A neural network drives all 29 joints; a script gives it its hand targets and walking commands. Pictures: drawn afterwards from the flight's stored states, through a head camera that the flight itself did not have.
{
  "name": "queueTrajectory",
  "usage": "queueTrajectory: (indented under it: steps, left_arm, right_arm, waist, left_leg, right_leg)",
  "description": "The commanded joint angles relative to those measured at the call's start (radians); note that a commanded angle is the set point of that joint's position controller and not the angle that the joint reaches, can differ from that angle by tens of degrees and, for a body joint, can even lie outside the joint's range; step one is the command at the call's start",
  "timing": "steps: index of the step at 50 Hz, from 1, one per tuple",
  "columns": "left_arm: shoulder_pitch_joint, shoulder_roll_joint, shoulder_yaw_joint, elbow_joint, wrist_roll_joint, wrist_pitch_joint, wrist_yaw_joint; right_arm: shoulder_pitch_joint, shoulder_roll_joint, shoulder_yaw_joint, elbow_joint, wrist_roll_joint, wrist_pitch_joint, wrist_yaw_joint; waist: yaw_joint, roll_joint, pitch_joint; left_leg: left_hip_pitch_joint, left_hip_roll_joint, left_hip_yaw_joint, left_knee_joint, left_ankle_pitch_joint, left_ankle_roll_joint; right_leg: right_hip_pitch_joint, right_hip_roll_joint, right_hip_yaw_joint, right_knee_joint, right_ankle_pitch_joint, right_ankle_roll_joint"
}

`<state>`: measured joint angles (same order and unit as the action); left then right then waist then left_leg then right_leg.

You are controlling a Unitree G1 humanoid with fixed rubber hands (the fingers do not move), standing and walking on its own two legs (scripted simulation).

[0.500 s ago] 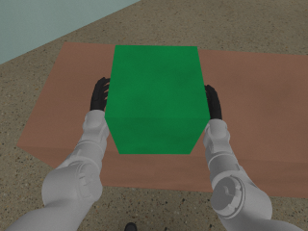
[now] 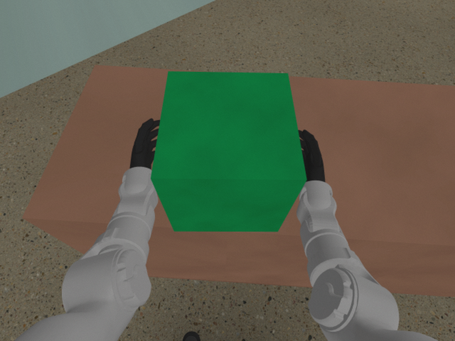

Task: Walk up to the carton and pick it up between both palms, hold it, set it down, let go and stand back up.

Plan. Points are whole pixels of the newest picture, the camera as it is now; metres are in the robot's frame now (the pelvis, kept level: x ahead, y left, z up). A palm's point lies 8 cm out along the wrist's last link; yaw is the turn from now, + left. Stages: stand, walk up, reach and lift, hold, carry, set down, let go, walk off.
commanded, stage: reach and lift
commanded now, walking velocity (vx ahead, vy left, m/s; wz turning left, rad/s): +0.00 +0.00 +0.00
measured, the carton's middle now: (227, 157) +0.45 +0.03 +0.00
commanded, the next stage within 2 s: none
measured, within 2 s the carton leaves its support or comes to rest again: leaves its support in 1.12 s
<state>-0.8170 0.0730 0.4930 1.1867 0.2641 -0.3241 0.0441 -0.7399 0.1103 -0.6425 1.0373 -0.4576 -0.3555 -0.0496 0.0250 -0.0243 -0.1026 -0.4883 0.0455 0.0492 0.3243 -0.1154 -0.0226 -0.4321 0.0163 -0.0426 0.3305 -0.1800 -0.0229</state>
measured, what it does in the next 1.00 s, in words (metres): stands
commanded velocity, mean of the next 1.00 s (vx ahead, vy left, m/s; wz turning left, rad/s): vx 0.00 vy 0.00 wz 0.00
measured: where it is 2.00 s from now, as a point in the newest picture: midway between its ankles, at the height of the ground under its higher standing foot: outside the picture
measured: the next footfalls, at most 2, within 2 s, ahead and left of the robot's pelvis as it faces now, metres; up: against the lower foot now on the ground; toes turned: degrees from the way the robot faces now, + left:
none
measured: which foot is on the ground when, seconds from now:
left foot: down 0.00-1.00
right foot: down 0.00-1.00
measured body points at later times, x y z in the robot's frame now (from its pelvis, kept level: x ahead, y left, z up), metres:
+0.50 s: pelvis +0.00 +0.00 +0.00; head +0.08 +0.02 +0.44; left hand +0.42 +0.19 +0.02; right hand +0.42 -0.13 +0.02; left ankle +0.01 +0.13 -0.74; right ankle -0.03 -0.10 -0.74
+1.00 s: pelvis -0.01 +0.01 -0.01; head +0.05 +0.01 +0.44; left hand +0.41 +0.19 +0.02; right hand +0.41 -0.13 +0.02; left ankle +0.01 +0.13 -0.74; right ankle -0.03 -0.10 -0.74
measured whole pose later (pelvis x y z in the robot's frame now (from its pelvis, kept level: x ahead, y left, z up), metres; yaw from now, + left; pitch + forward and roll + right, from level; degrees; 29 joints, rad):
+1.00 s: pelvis -0.01 +0.01 -0.01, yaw +0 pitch +21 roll -1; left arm -0.82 0.11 0.15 1.38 -0.07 -0.40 0.15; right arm -0.75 -0.04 -0.27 1.29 -0.12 -0.42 -0.11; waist 0.02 0.00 -0.28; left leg -0.65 0.06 0.05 0.42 -0.14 -0.01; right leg -0.57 0.02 -0.06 0.39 -0.18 -0.02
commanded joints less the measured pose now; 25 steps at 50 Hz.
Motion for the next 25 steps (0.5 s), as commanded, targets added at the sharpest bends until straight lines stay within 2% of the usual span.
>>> queueTrajectory:
  steps: [1, 7, 15, 20, 23, 25]
  left_arm:
    - [-0.591, -0.499, -0.224, -0.040, 0.073, -0.020, -0.126]
    - [-0.603, -0.521, -0.261, -0.054, 0.064, -0.035, -0.115]
    - [-0.619, -0.547, -0.285, -0.037, 0.049, -0.067, -0.109]
    - [-0.623, -0.574, -0.323, -0.023, 0.033, -0.094, -0.106]
    - [-0.650, -0.578, -0.345, -0.016, 0.011, -0.110, -0.103]
    - [-0.640, -0.579, -0.359, -0.006, 0.003, -0.119, -0.104]
  right_arm:
    - [-0.568, 0.492, 0.296, 0.026, -0.088, -0.044, 0.122]
    - [-0.584, 0.480, 0.310, 0.030, -0.082, -0.079, 0.121]
    - [-0.611, 0.474, 0.341, 0.056, -0.077, -0.128, 0.117]
    - [-0.625, 0.473, 0.370, 0.085, -0.070, -0.173, 0.117]
    - [-0.657, 0.454, 0.376, 0.106, -0.062, -0.195, 0.116]
    - [-0.652, 0.455, 0.395, 0.115, -0.058, -0.207, 0.117]
  waist:
    - [0.001, 0.063, -0.650]
    - [-0.011, 0.084, -0.698]
    - [-0.010, 0.068, -0.735]
    - [-0.016, 0.076, -0.770]
    - [-0.020, 0.071, -0.784]
    - [-0.015, 0.071, -0.801]
  left_leg:
    - [0.339, -0.014, 0.074, 0.060, 0.439, -0.018]
    - [0.375, -0.004, 0.068, 0.082, 0.496, -0.032]
    - [0.331, -0.006, 0.063, 0.090, 0.499, -0.032]
    - [0.353, -0.008, 0.059, 0.116, 0.561, -0.043]
    - [0.346, -0.004, 0.049, 0.122, 0.554, -0.047]
    - [0.341, -0.007, 0.053, 0.124, 0.553, -0.043]
  right_leg:
    - [0.315, -0.023, -0.045, 0.050, 0.542, 0.052]
    - [0.288, -0.017, -0.052, 0.049, 0.568, 0.045]
    - [0.334, -0.019, -0.046, 0.070, 0.651, 0.042]
    - [0.299, -0.013, -0.051, 0.077, 0.703, 0.036]
    - [0.272, -0.008, -0.055, 0.076, 0.674, 0.030]
    - [0.275, -0.008, -0.053, 0.079, 0.700, 0.028]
